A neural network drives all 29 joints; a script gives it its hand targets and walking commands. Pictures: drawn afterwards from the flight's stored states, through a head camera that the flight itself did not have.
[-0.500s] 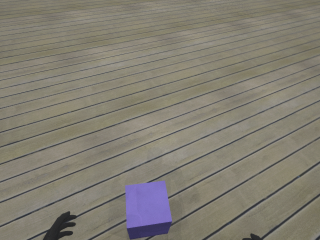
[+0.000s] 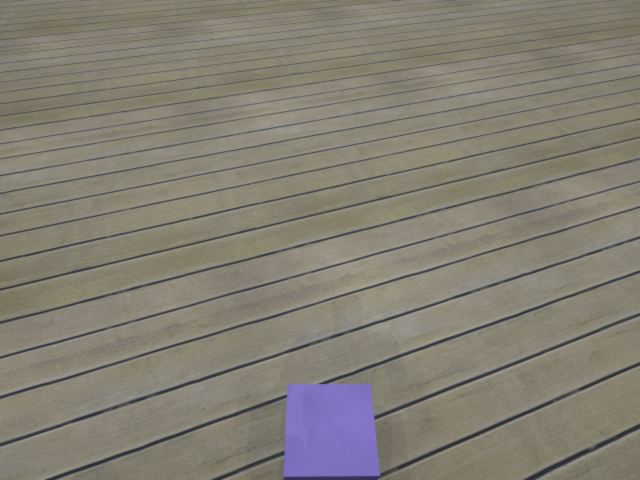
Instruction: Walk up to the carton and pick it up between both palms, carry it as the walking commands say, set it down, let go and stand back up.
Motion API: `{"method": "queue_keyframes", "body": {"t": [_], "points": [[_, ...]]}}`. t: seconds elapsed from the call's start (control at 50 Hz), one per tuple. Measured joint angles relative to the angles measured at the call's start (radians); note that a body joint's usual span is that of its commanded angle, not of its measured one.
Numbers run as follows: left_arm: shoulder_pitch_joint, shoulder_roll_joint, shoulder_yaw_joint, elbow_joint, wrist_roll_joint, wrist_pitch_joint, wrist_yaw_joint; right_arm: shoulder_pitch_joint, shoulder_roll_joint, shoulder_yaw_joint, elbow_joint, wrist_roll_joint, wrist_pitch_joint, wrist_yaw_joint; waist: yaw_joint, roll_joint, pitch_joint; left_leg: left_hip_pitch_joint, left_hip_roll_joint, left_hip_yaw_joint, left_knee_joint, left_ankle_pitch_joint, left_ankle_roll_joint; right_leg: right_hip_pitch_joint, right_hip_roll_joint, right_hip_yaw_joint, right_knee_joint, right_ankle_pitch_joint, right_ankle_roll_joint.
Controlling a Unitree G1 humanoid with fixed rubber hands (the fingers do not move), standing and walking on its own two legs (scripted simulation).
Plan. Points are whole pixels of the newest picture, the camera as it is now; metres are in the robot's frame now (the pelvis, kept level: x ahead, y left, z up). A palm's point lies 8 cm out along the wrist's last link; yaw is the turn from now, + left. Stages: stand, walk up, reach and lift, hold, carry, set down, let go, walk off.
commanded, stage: stand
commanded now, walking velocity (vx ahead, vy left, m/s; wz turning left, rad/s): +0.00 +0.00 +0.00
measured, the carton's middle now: (328, 441) +0.34 -0.03 -0.63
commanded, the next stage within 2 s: none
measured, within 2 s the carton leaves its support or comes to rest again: neither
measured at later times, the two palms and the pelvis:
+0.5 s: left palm out of the picture -0.05 +0.24 -0.13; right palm out of the picture +0.04 -0.26 -0.12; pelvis -0.01 -0.01 +0.01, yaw +4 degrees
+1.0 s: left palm out of the picture -0.10 +0.23 -0.13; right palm out of the picture -0.01 -0.24 -0.12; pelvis -0.03 +0.00 +0.01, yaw +4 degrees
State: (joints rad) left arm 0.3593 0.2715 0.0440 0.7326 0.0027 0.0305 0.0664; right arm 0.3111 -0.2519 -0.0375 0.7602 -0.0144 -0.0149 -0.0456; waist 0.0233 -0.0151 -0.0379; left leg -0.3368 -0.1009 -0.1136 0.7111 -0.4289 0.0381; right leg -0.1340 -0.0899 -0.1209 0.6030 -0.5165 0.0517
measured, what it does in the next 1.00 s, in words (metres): stands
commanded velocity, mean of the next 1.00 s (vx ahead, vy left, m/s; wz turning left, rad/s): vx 0.00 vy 0.00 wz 0.00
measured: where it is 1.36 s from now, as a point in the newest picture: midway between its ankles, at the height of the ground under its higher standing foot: outside the picture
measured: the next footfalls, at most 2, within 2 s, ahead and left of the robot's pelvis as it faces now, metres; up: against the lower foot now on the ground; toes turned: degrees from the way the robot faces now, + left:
none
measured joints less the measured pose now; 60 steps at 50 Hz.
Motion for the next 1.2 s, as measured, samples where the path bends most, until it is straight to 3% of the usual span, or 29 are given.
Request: {"method": "queue_keyframes", "body": {"t": [0.14,0.22,0.42,0.7,1.2], "points": [[0.005,0.000,-0.001,0.030,0.008,0.020,-0.001,0.008,0.006,0.012,0.026,0.002,0.015,-0.004,-0.013,0.004,0.013,0.009,-0.001,-0.012,-0.012,0.011,0.004,-0.009,0.007,0.010,0.037,0.018,-0.016],[0.005,0.000,-0.007,0.057,0.007,0.010,-0.006,0.024,0.017,0.018,0.058,-0.004,0.024,-0.004,-0.022,0.009,0.010,0.015,-0.002,-0.024,-0.023,0.021,-0.007,0.037,0.021,0.024,-0.051,0.006,-0.011],[0.039,-0.036,-0.036,0.143,0.012,0.008,-0.002,0.016,0.032,0.011,0.126,0.007,0.031,-0.006,-0.002,-0.013,0.038,0.038,0.005,-0.007,-0.031,0.031,-0.009,0.071,0.015,-0.009,-0.053,0.014,-0.014],[0.051,-0.058,-0.042,0.250,0.014,-0.002,-0.007,-0.029,0.068,0.023,0.196,0.006,0.021,-0.011,-0.010,-0.009,0.066,0.047,0.009,-0.011,-0.065,0.067,-0.006,0.090,0.019,-0.020,-0.103,0.056,-0.010],[0.028,-0.086,-0.051,0.340,0.021,-0.001,-0.010,-0.009,0.109,0.036,0.305,0.009,0.026,-0.009,-0.015,-0.002,0.087,0.059,0.012,-0.014,-0.112,0.132,-0.010,0.093,0.018,-0.029,-0.119,0.099,-0.013]]}}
